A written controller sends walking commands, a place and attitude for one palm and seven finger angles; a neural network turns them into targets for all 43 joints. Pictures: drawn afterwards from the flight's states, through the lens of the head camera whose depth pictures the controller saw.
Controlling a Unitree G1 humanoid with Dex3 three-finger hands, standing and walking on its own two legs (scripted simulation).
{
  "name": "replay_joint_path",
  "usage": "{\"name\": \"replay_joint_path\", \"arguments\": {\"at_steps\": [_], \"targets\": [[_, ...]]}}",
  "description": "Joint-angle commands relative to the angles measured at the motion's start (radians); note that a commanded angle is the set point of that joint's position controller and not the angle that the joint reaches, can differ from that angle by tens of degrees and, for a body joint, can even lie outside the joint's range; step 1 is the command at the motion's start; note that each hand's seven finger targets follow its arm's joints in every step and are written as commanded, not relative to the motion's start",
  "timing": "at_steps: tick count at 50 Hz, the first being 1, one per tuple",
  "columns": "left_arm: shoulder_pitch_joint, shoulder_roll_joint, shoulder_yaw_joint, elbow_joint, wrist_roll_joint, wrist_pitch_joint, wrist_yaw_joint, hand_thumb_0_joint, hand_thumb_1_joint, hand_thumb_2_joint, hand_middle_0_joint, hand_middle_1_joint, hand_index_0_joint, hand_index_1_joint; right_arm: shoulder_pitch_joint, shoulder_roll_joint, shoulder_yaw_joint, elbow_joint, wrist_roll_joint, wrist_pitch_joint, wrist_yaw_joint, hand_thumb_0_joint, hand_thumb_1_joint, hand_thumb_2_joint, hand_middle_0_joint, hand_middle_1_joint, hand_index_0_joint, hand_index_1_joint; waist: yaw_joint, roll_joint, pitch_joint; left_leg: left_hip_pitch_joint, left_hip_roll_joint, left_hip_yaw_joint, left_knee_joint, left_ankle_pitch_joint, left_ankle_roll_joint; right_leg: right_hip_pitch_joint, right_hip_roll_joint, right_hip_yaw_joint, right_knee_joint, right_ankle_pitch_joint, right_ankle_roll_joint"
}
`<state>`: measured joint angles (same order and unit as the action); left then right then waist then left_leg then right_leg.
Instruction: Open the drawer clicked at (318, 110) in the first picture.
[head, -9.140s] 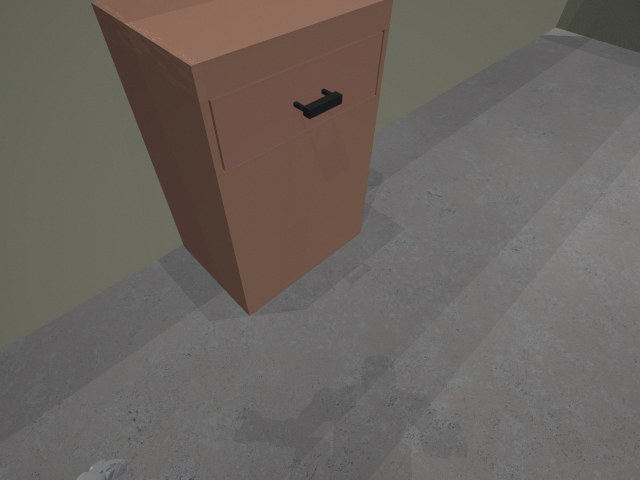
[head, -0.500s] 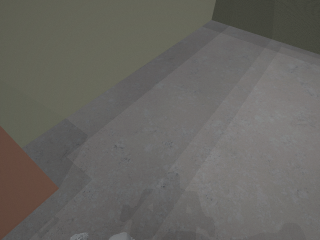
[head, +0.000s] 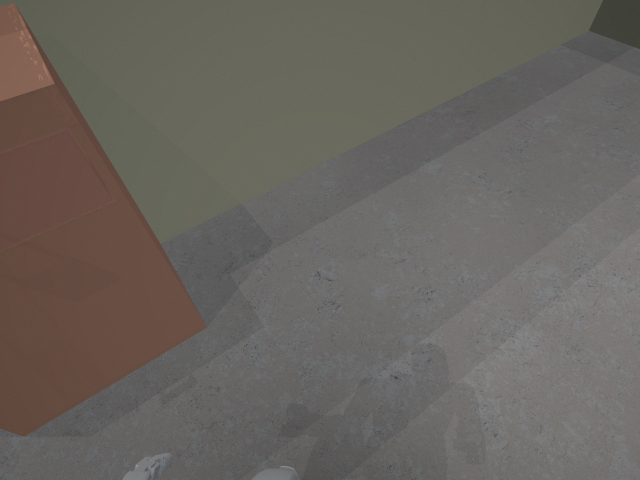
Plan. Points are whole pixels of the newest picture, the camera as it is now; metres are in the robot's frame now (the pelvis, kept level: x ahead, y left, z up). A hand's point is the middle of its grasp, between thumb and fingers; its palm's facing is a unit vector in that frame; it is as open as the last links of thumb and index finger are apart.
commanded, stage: turn to face it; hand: left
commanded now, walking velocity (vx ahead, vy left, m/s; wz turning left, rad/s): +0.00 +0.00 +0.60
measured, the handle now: out of the picture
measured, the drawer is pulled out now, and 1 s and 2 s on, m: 0.00 0.00 0.00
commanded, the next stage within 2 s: take the last steps up to it in 1.02 s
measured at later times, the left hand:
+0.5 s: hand out of the picture -0.05 +0.26 -0.17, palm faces +0.34 -0.90 -0.26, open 7.4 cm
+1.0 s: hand out of the picture -0.06 +0.21 -0.13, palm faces +0.53 -0.80 -0.28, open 7.4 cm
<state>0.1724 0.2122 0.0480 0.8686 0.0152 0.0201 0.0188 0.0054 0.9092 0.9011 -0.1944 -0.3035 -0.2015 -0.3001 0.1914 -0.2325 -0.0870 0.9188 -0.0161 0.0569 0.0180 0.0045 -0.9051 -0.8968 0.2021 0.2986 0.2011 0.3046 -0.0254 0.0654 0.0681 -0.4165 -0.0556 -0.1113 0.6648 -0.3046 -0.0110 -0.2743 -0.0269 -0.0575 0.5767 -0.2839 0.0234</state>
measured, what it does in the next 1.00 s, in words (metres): steps on the spot, turning left: left foot, then right foot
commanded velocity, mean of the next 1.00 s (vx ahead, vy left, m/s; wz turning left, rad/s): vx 0.00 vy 0.00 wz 0.50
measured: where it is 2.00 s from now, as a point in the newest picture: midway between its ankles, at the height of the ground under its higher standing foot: outside the picture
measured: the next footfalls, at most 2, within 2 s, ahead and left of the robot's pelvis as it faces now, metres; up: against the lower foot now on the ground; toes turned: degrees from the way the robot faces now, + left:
left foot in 0.38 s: -0.02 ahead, +0.14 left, +0.00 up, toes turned +19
right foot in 0.80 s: +0.08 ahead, -0.08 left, +0.00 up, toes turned +27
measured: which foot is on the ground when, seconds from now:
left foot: up 0.00-0.36, down 0.38-0.80, up 0.82-1.00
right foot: down 0.00-0.38, up 0.40-0.78, down 0.80-1.00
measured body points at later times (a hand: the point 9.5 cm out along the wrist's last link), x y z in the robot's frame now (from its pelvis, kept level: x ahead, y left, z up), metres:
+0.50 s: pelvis -0.02 +0.03 +0.01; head +0.02 +0.07 +0.45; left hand -0.07 +0.31 -0.15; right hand +0.16 -0.18 -0.12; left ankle -0.06 +0.13 -0.73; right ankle +0.00 -0.12 -0.66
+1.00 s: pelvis -0.02 +0.00 +0.01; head +0.02 -0.01 +0.46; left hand -0.08 +0.25 -0.11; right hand +0.17 -0.19 -0.15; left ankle -0.12 +0.10 -0.64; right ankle +0.04 -0.10 -0.73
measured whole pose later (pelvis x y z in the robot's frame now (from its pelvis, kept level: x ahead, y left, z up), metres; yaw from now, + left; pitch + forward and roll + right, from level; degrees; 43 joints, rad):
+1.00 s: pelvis -0.02 +0.00 +0.01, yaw +34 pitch -1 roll +1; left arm 0.20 0.17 0.02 0.89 0.02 0.02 0.02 0.00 0.91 0.90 -0.20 -0.30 -0.21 -0.30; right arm 0.20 -0.26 -0.09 0.95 -0.02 0.08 0.02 0.01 -0.91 -0.90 0.20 0.30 0.20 0.30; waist -0.03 0.05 0.08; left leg -0.47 -0.02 -0.05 1.14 -0.40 -0.05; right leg -0.22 -0.07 -0.10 0.52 -0.27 0.00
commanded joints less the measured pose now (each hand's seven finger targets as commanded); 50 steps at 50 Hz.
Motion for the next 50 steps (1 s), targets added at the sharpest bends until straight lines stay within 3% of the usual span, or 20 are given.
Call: {"name": "replay_joint_path", "arguments": {"at_steps": [1, 3, 5, 10, 13, 16, 17, 18, 19, 20, 23, 25, 33, 38, 39, 40, 41, 42, 45, 50], "targets": [[0.022, 0.208, 0.051, -0.072, 0.004, -0.029, 0.020, 0.000, 0.900, 0.900, -0.200, -0.300, -0.200, -0.300, -0.060, -0.123, -0.042, -0.098, -0.007, -0.003, 0.003, 0.000, -0.900, -0.900, 0.200, 0.300, 0.200, 0.300, 0.025, -0.273, -0.021, -0.168, 0.047, 0.020, 0.505, -0.182, -0.028, 0.012, -0.390, 0.320, -0.336, 0.090, -0.165], [-0.036, 0.158, 0.034, -0.080, 0.006, -0.030, 0.019, 0.000, 0.900, 0.900, -0.200, -0.300, -0.200, -0.300, -0.014, -0.101, -0.036, -0.064, -0.006, 0.004, 0.014, 0.000, -0.900, -0.900, 0.200, 0.300, 0.200, 0.300, -0.017, -0.220, 0.005, -0.166, 0.069, 0.054, 0.561, -0.088, -0.044, 0.014, -0.307, 0.143, -0.281, 0.198, -0.130], [-0.004, 0.159, 0.033, -0.072, 0.009, -0.034, 0.018, 0.000, 0.900, 0.900, -0.200, -0.300, -0.200, -0.300, -0.020, -0.089, -0.028, -0.059, -0.005, 0.005, 0.017, 0.000, -0.900, -0.900, 0.200, 0.300, 0.200, 0.300, 0.003, -0.247, -0.020, -0.153, 0.074, 0.093, 0.516, -0.077, -0.061, 0.078, -0.288, 0.065, -0.257, 0.284, -0.123], [0.106, 0.211, 0.046, -0.027, 0.015, -0.026, 0.015, 0.000, 0.900, 0.900, -0.200, -0.300, -0.200, -0.300, -0.126, -0.076, -0.009, -0.085, 0.001, 0.001, 0.016, 0.000, -0.900, -0.900, 0.200, 0.300, 0.200, 0.300, 0.069, -0.259, -0.061, -0.094, 0.079, 0.161, 0.270, -0.147, -0.072, 0.198, -0.328, 0.021, -0.207, 0.428, -0.146], [0.115, 0.234, 0.057, -0.015, 0.017, -0.019, 0.011, 0.000, 0.900, 0.900, -0.200, -0.300, -0.200, -0.300, -0.135, -0.076, 0.001, -0.094, 0.009, -0.010, 0.013, 0.000, -0.900, -0.900, 0.200, 0.300, 0.200, 0.300, 0.082, -0.291, -0.093, -0.014, 0.077, 0.194, 0.117, -0.174, -0.057, 0.225, -0.355, 0.001, -0.157, 0.500, -0.152], [0.094, 0.241, 0.062, -0.012, 0.009, -0.009, 0.006, 0.000, 0.900, 0.900, -0.200, -0.300, -0.200, -0.300, -0.058, -0.095, 0.000, -0.080, 0.006, -0.024, 0.007, 0.000, -0.900, -0.900, 0.200, 0.300, 0.200, 0.300, 0.042, -0.254, -0.136, 0.141, 0.058, 0.226, -0.139, -0.009, -0.038, 0.195, -0.331, -0.078, -0.037, 0.490, -0.085], [0.082, 0.230, 0.063, -0.015, -0.002, -0.004, 0.003, 0.000, 0.900, 0.900, -0.200, -0.300, -0.200, -0.300, -0.008, -0.130, -0.009, -0.066, 0.004, -0.032, 0.007, 0.000, -0.900, -0.900, 0.200, 0.300, 0.200, 0.300, 0.008, -0.186, -0.163, 0.279, 0.080, 0.197, -0.263, 0.136, -0.023, 0.103, -0.311, -0.112, 0.067, 0.406, -0.039], [0.084, 0.178, 0.056, -0.041, -0.008, 0.002, -0.003, 0.000, 0.900, 0.900, -0.200, -0.300, -0.200, -0.300, 0.039, -0.235, -0.033, -0.067, -0.002, -0.041, 0.005, 0.000, -0.900, -0.900, 0.200, 0.300, 0.200, 0.300, -0.018, 0.067, -0.199, 0.455, 0.275, -0.072, -0.317, 0.369, 0.058, -0.125, -0.205, -0.150, 0.269, 0.086, 0.031], [0.023, 0.120, 0.033, -0.092, -0.004, 0.004, -0.006, 0.000, 0.900, 0.900, -0.200, -0.300, -0.200, -0.300, 0.108, -0.320, -0.052, -0.053, 0.000, -0.037, -0.001, 0.000, -0.900, -0.900, 0.200, 0.300, 0.200, 0.300, -0.059, 0.259, -0.182, 0.493, 0.471, -0.283, -0.296, 0.747, 0.192, -0.326, -0.117, -0.106, 0.433, -0.401, 0.074], [-0.061, 0.140, 0.033, -0.096, 0.003, 0.018, 0.007, 0.000, 0.900, 0.900, -0.200, -0.300, -0.200, -0.300, 0.154, -0.297, -0.050, -0.020, -0.001, -0.038, -0.014, 0.000, -0.900, -0.900, 0.200, 0.300, 0.200, 0.300, -0.089, 0.207, -0.183, 0.420, 0.455, -0.272, -0.293, 0.675, 0.220, -0.321, -0.114, 0.001, 0.534, -0.379, 0.064], [-0.037, 0.136, 0.043, -0.054, -0.003, 0.009, -0.008, 0.000, 0.900, 0.900, -0.200, -0.300, -0.200, -0.300, -0.005, -0.214, -0.022, -0.061, -0.004, -0.043, -0.029, 0.000, -0.900, -0.900, 0.200, 0.300, 0.200, 0.300, -0.010, 0.109, -0.111, 0.312, 0.316, -0.149, -0.288, 0.547, 0.175, -0.306, -0.104, 0.038, 0.573, -0.178, 0.066], [-0.002, 0.133, 0.042, -0.037, -0.003, 0.009, -0.010, 0.000, 0.900, 0.900, -0.200, -0.300, -0.200, -0.300, -0.030, -0.205, -0.018, -0.070, -0.004, -0.047, -0.027, 0.000, -0.900, -0.900, 0.200, 0.300, 0.200, 0.300, 0.009, 0.093, -0.119, 0.308, 0.279, -0.108, -0.291, 0.550, 0.161, -0.272, -0.089, 0.036, 0.541, -0.135, 0.074], [-0.059, 0.119, 0.029, -0.073, -0.008, 0.003, 0.001, 0.000, 0.900, 0.900, -0.200, -0.300, -0.200, -0.300, 0.017, -0.208, -0.030, -0.060, -0.008, -0.035, -0.023, 0.000, -0.900, -0.900, 0.200, 0.300, 0.200, 0.300, -0.015, 0.093, -0.125, 0.307, 0.266, -0.233, -0.271, 0.538, 0.189, -0.182, -0.027, 0.047, 0.284, -0.165, 0.071], [0.063, 0.135, 0.032, -0.050, -0.012, -0.014, 0.010, 0.000, 0.900, 0.900, -0.200, -0.300, -0.200, -0.300, -0.038, -0.185, -0.030, -0.079, -0.001, -0.027, -0.020, 0.000, -0.900, -0.900, 0.200, 0.300, 0.200, 0.300, 0.052, 0.065, -0.129, 0.111, 0.196, -0.254, -0.179, 0.437, 0.127, 0.134, 0.001, 0.028, -0.100, 0.046, 0.047], [0.099, 0.176, 0.041, -0.044, -0.005, -0.026, 0.015, 0.000, 0.900, 0.900, -0.200, -0.300, -0.200, -0.300, -0.026, -0.143, -0.025, -0.083, 0.006, -0.029, -0.016, 0.000, -0.900, -0.900, 0.200, 0.300, 0.200, 0.300, 0.066, -0.048, -0.144, 0.004, 0.131, -0.201, -0.081, 0.272, 0.070, 0.263, -0.095, 0.117, -0.228, 0.106, 0.024], [0.120, 0.263, 0.056, -0.044, 0.012, -0.033, 0.022, 0.000, 0.900, 0.900, -0.200, -0.300, -0.200, -0.300, -0.012, -0.077, -0.014, -0.104, 0.012, -0.032, -0.011, 0.000, -0.900, -0.900, 0.200, 0.300, 0.200, 0.300, 0.071, -0.322, -0.144, -0.163, -0.027, 0.002, 0.139, -0.141, -0.013, 0.333, -0.366, 0.387, -0.285, 0.213, -0.081], [0.114, 0.280, 0.049, -0.055, 0.007, -0.025, 0.017, 0.000, 0.900, 0.900, -0.200, -0.300, -0.200, -0.300, -0.019, -0.106, -0.026, -0.112, 0.001, -0.024, -0.014, 0.000, -0.900, -0.900, 0.200, 0.300, 0.200, 0.300, 0.067, -0.275, -0.124, -0.147, -0.016, 0.008, 0.333, -0.299, -0.019, 0.192, -0.467, 0.408, -0.281, 0.274, -0.170], [0.069, 0.251, 0.053, -0.064, 0.003, -0.028, 0.021, 0.000, 0.900, 0.900, -0.200, -0.300, -0.200, -0.300, -0.026, -0.112, -0.029, -0.096, -0.004, -0.007, -0.013, 0.000, -0.900, -0.900, 0.200, 0.300, 0.200, 0.300, 0.051, -0.311, -0.092, -0.129, 0.011, -0.020, 0.456, -0.271, -0.017, 0.086, -0.425, 0.405, -0.309, 0.188, -0.176], [-0.043, 0.167, 0.030, -0.080, 0.004, -0.029, 0.016, 0.000, 0.900, 0.900, -0.200, -0.300, -0.200, -0.300, 0.022, -0.105, -0.024, -0.040, -0.008, 0.005, 0.004, 0.000, -0.900, -0.900, 0.200, 0.300, 0.200, 0.300, -0.008, -0.225, -0.021, -0.116, 0.052, 0.033, 0.574, -0.085, -0.035, 0.023, -0.276, 0.171, -0.285, 0.147, -0.127], [0.064, 0.177, 0.034, -0.026, 0.012, -0.032, 0.017, 0.000, 0.900, 0.900, -0.200, -0.300, -0.200, -0.300, -0.027, -0.081, -0.006, -0.031, -0.002, 0.002, 0.001, 0.000, -0.900, -0.900, 0.200, 0.300, 0.200, 0.300, 0.041, -0.242, -0.052, -0.072, 0.064, 0.093, 0.383, -0.121, -0.057, 0.125, -0.279, 0.107, -0.254, 0.287, -0.146]]}}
